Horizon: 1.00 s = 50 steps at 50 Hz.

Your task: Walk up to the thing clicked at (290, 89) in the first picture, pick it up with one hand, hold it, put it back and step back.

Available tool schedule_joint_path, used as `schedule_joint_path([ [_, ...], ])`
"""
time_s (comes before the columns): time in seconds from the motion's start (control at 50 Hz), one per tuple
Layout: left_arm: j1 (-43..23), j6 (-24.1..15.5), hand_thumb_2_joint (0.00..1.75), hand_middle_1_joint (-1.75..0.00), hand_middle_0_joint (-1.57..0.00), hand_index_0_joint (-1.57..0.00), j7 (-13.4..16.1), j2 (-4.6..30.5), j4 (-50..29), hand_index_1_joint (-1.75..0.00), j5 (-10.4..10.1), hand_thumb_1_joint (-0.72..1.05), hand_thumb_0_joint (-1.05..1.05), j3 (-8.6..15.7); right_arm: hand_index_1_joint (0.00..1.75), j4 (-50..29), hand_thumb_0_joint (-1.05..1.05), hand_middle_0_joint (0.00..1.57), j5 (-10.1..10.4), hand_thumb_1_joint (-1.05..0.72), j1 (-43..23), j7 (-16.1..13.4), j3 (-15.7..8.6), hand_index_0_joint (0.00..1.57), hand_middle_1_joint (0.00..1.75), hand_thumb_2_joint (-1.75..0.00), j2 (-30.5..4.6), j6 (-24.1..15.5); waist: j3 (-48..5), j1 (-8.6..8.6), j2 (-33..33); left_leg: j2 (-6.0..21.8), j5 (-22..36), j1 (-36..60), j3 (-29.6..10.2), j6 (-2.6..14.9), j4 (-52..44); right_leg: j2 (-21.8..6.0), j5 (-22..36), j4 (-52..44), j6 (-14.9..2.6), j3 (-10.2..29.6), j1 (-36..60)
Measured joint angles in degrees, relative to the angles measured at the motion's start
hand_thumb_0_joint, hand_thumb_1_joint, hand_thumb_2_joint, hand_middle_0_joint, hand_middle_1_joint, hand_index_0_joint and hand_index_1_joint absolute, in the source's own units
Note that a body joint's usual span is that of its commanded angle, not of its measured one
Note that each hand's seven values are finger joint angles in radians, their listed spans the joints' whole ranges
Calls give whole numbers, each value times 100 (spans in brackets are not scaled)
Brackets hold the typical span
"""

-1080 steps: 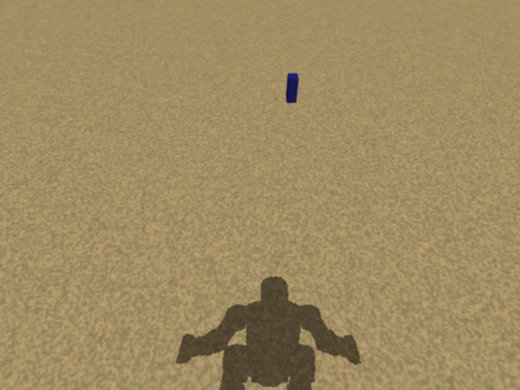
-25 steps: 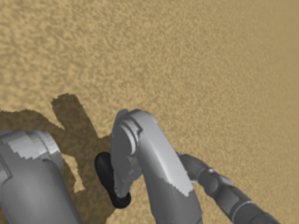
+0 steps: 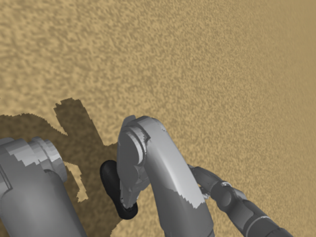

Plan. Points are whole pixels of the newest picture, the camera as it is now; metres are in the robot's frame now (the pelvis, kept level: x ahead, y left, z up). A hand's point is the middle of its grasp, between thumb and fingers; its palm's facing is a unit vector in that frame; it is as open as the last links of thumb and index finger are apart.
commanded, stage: close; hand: left
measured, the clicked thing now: out of the picture +0.46 +0.27 -0.21
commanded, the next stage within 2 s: settle in 0.64 s
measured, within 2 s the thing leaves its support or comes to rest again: neither
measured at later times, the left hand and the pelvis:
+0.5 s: hand out of the picture +0.45 +0.28 -0.17, palm faces +0.19 -0.98 +0.01, open 11.4 cm; pelvis +0.00 +0.00 +0.00, yaw +0 degrees
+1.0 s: hand out of the picture +0.45 +0.28 -0.17, palm faces +0.17 -0.98 +0.02, open 11.2 cm; pelvis +0.00 +0.00 +0.00, yaw +0 degrees
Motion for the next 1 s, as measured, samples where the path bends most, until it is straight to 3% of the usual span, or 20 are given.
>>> schedule_joint_path([
  [0.14, -99, 79, 33, -25, -39, -35, -14, 76, 21, -26, -13, 10, -1, -42, 30, -3, 0, 21, 13, -89, -1, -7, 6, 20, 30, -89, 27, 34, -27, -30, -6, 11, -9, 9, 15, -11, -50, -5, -4, -38, -5, 8, -3],
  [0.22, -133, 120, 34, -30, -40, -40, -26, 91, 40, -31, 8, 12, -1, -21, 30, -15, 0, 21, 20, -89, -9, -17, 13, 20, 30, -89, 33, 53, -34, -38, -10, 11, -2, 24, -2, -33, -75, -5, 13, -62, -26, -6, 0],
  [0.62, -74, 226, 58, -76, -66, -57, -176, 130, -47, -67, -69, -15, 3, 199, 30, -12, 0, 21, 74, -89, 13, -90, 7, 20, 30, -89, 33, 100, -11, -38, 1, 42, 24, 32, 45, -18, -104, 2, 55, -69, -25, 28, -23],
  [0.76, -68, 237, 72, -83, -68, -61, -221, 101, -91, -80, -89, -26, 3, 206, 30, -25, 0, 21, 101, -89, 49, -93, -7, 20, 30, -89, 34, 88, -20, -23, 9, 51, 13, 26, 64, 0, -92, 6, 45, -58, -23, 42, -28],
  [1.0, -63, 389, 85, -91, -68, -62, -293, 2, -491, -87, -64, -37, 3, 246, 30, -48, 0, 21, 146, -90, 93, -95, -109, 20, 30, -90, 44, 106, -14, 27, 24, 53, -3, 6, 117, 12, -96, -12, 12, -35, -26, 77, -46],
])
